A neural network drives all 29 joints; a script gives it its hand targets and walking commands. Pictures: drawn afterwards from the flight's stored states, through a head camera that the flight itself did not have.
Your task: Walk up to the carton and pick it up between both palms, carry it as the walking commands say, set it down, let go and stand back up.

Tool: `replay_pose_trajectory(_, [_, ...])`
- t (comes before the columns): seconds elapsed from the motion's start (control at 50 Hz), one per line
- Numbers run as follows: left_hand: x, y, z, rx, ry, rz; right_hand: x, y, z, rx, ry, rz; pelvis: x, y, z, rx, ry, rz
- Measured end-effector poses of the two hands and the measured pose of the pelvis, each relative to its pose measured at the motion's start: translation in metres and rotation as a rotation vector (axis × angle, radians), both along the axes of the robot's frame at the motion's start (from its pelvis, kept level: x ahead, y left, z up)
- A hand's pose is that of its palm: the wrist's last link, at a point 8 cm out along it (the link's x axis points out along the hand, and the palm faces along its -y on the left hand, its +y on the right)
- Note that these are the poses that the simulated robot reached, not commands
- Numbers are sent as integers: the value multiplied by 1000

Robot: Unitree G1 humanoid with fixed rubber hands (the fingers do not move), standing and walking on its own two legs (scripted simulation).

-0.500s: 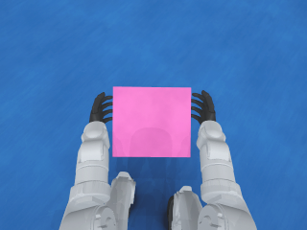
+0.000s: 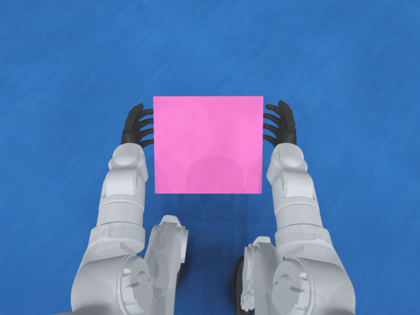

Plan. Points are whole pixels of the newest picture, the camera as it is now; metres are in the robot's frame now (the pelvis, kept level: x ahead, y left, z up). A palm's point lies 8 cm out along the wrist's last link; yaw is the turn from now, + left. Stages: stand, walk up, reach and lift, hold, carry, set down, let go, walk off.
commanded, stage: set down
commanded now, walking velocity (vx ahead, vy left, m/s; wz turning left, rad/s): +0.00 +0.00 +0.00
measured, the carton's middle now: (209, 144) +0.46 +0.07 -0.16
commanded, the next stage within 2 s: none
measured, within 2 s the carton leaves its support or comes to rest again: neither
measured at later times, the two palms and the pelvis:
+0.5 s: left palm (143, 148) +0.43 +0.22 -0.17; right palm (269, 148) +0.47 -0.06 -0.15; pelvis -0.02 +0.01 -0.07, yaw -1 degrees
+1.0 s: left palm (150, 148) +0.45 +0.23 -0.26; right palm (259, 153) +0.48 -0.06 -0.24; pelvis -0.03 +0.01 -0.13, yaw -2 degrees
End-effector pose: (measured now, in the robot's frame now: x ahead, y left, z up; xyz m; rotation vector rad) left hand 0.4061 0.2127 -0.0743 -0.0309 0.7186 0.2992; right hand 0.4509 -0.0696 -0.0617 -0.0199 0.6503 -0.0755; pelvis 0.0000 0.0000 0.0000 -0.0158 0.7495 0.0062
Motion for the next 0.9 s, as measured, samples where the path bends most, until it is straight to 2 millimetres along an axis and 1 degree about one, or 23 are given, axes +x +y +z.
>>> replay_pose_trajectory(0.42, [18, 5, -76, 5, 13, -27, 15, 5, -74, -5, 4, -23, -14, 5, -56, -9, 49, -11])
replay_pose_trajectory(0.68, [31, 9, -126, 10, 21, -49, 24, 8, -123, -8, 13, -26, -25, 8, -89, -17, 63, -7])
replay_pose_trajectory(0.9, [44, 13, -167, 13, 28, -70, 31, 10, -162, -10, 23, -25, -29, 10, -116, -25, 64, -7])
